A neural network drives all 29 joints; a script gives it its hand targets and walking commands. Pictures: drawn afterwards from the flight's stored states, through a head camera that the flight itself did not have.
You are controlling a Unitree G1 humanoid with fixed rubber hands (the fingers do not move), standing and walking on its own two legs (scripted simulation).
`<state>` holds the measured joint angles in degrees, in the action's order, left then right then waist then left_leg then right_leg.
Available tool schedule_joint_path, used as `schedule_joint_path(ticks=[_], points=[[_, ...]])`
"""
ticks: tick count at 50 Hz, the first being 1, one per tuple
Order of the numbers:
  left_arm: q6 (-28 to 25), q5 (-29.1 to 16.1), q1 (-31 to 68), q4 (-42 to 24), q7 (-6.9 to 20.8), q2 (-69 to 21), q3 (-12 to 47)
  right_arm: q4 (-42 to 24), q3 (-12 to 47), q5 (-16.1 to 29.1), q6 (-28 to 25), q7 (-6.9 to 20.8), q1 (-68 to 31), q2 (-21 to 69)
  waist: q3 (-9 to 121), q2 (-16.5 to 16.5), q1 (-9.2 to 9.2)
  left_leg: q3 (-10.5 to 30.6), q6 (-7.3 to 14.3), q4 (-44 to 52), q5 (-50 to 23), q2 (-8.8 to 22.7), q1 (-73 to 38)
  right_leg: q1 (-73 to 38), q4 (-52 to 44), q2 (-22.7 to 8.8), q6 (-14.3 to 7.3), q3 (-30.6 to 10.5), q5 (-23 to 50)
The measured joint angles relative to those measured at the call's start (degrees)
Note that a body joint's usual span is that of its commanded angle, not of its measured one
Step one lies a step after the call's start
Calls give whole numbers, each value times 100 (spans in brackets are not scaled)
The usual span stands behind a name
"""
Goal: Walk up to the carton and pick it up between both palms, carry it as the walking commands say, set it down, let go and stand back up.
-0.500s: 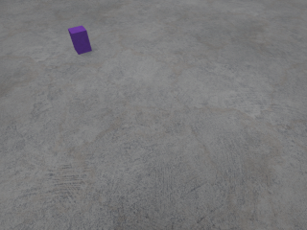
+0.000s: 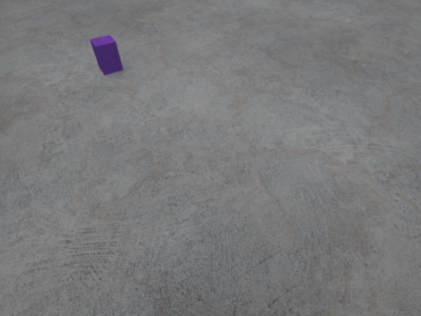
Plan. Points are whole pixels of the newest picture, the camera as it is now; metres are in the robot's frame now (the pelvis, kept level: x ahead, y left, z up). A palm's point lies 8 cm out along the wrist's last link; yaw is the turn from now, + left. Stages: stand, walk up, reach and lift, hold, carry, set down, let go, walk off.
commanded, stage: stand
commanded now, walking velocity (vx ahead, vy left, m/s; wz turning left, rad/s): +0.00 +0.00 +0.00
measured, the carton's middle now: (107, 55) +2.20 +0.88 -0.64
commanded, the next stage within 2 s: walk up in 0.64 s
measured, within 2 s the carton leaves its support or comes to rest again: neither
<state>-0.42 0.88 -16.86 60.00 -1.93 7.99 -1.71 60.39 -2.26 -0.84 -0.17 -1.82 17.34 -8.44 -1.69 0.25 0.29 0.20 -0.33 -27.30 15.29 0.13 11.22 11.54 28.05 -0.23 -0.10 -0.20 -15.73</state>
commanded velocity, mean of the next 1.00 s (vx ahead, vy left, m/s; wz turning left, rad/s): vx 0.00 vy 0.00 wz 0.00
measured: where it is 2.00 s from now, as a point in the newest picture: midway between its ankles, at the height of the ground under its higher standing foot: (153, 254)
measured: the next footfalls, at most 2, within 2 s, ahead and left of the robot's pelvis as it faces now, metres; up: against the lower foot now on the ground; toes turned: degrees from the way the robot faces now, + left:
left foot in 1.20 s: +0.07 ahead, +0.26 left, +0.00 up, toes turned +22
right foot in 1.58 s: +0.47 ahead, +0.09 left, +0.00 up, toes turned +14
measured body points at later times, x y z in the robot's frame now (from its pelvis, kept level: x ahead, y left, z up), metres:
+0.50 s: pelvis -0.01 +0.00 +0.00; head +0.00 +0.00 +0.45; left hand -0.02 +0.21 -0.16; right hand -0.02 -0.20 -0.16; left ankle -0.01 +0.12 -0.74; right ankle -0.01 -0.12 -0.74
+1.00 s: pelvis -0.02 +0.02 +0.00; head +0.00 +0.02 +0.45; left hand +0.00 +0.30 -0.13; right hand +0.07 -0.25 -0.13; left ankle +0.00 +0.15 -0.68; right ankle -0.01 -0.12 -0.74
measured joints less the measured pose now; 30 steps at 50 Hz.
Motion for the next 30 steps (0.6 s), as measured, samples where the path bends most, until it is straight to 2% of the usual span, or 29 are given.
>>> schedule_joint_path(ticks=[16, 30], points=[[5, -18, -30, 415, -21, -155, 42, 370, 140, -13, 21, -33, -52, 204, -26, 63, -15, -14, 14, 97, -57, -4, -124, -128, -113, -5, 22, -14, 68], [22, -9, -9, 527, -22, -177, 68, 425, 163, 11, 37, -47, -46, 230, -14, 37, 8, -31, 13, 173, -161, -7, -112, -93, -153, -8, 20, -31, 159]])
